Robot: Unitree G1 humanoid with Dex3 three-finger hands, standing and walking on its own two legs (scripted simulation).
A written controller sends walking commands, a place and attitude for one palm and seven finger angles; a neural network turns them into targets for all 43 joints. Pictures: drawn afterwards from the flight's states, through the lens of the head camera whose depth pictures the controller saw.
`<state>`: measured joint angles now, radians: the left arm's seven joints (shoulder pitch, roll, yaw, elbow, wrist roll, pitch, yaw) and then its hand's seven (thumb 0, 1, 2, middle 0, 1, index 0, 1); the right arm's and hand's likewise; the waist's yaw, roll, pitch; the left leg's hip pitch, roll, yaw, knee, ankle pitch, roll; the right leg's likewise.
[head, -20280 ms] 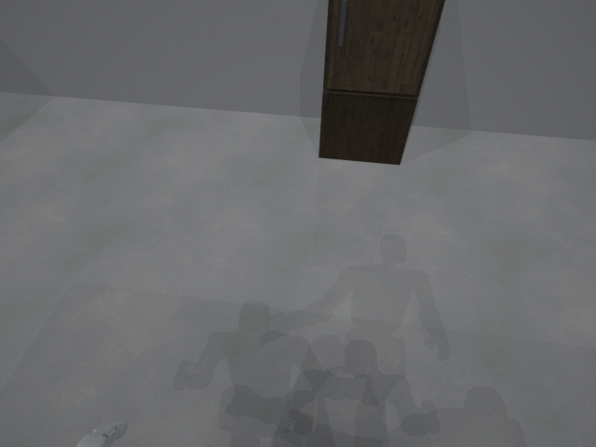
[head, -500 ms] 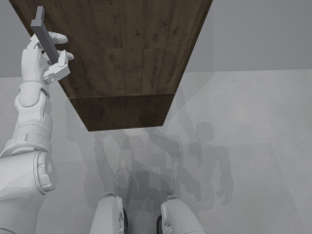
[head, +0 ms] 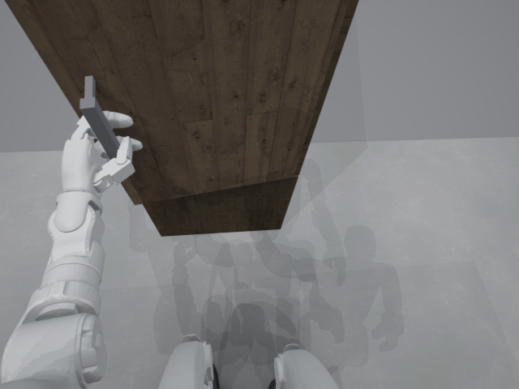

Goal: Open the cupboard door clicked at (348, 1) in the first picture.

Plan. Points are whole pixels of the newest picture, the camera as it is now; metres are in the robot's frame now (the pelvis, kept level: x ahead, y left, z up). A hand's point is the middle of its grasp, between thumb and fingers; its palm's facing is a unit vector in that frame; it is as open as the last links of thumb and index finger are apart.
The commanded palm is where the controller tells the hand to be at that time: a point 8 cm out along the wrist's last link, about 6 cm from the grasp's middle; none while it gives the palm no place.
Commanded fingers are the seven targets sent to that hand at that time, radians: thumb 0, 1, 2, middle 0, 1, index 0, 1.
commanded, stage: pull the door open along its arc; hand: left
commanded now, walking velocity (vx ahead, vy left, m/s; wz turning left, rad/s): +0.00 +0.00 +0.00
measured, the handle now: (109, 132) +0.50 +0.21 +0.05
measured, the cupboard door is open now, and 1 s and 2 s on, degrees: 9 44 48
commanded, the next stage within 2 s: open thumb and fingers to let go in 0.66 s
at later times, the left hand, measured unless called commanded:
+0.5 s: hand (184, 238) +0.32 +0.09 +0.04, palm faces +0.46 -0.89 +0.02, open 5.5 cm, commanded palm +0.26 +0.12 +0.04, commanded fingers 0.00 0.90 0.90 -0.40 -1.35 -0.40 -1.35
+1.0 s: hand (218, 265) +0.29 +0.05 +0.04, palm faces +0.42 -0.91 -0.02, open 6.9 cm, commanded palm +0.23 +0.09 +0.04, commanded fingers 0.00 -0.01 0.51 -0.34 -1.25 -0.34 -1.25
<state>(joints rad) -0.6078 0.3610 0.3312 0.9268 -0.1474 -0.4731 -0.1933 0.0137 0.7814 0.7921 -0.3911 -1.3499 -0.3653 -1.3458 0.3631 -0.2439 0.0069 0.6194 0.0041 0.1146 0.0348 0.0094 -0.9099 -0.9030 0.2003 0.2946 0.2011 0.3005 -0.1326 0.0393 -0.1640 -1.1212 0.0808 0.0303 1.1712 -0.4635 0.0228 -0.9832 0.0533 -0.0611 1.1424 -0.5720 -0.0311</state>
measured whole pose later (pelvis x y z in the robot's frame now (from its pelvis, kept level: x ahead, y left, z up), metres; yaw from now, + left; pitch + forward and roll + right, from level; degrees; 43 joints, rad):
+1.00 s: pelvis +0.00 -0.05 +0.00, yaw +6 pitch +17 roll +2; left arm 0.11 -0.11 -0.19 0.25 0.09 -0.41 0.53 0.01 0.52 0.73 -0.37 -1.31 -0.39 -1.31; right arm 0.18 -0.19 0.00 0.58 -0.08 -0.02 0.02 0.02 -0.91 -0.90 0.20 0.29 0.20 0.30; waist -0.01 0.03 -0.19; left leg -0.97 0.03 -0.02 1.11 -0.44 -0.05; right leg -0.85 0.01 -0.11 1.17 -0.63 -0.10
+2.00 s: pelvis -0.01 -0.02 +0.00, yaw +4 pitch +16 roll +0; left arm 0.25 0.01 -0.27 0.07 -0.04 -0.43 0.08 -0.01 -0.50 0.30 -0.17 -0.32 -0.15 -0.33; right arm 0.23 -0.22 0.00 0.46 -0.02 0.00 0.02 0.02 -0.91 -0.90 0.20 0.29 0.20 0.30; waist -0.01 0.05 -0.16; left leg -1.00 0.03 0.01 1.18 -0.46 0.00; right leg -0.87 0.01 -0.08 1.21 -0.62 -0.05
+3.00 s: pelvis -0.01 -0.02 -0.02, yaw +4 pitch +17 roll -2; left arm 0.60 0.15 -0.04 -0.17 -0.20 -0.49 -0.18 -0.01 -0.50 0.30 -0.15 -0.30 -0.15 -0.30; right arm 0.20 -0.21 -0.01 0.43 0.01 -0.02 -0.04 0.02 -0.91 -0.90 0.20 0.29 0.20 0.30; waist 0.01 0.05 -0.19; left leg -1.09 0.04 -0.02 1.29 -0.50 0.00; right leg -0.94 0.02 -0.11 1.29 -0.66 -0.06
